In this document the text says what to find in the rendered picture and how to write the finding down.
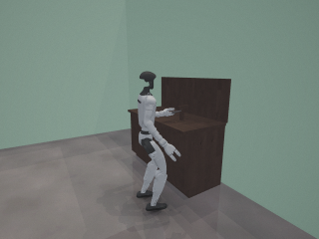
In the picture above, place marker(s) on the robot right hand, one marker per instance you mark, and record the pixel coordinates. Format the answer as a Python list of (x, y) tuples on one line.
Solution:
[(169, 149)]

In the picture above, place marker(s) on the left robot forearm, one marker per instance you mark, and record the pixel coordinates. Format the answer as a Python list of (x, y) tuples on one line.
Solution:
[(160, 114)]

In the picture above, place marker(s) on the right robot upper arm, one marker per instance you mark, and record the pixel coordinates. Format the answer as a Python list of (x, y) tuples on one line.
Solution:
[(150, 106)]

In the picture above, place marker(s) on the robot left hand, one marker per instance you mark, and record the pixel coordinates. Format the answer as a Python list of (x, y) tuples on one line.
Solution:
[(167, 112)]

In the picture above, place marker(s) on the humanoid robot head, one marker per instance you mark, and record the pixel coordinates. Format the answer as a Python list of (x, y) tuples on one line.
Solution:
[(148, 77)]

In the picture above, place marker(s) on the robot left foot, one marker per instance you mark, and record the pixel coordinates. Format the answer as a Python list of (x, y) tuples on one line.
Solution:
[(146, 194)]

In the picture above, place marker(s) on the counter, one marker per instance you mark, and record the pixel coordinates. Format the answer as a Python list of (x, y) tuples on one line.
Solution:
[(197, 132)]

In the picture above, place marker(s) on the right robot forearm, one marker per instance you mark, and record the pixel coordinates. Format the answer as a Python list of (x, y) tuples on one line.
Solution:
[(156, 135)]

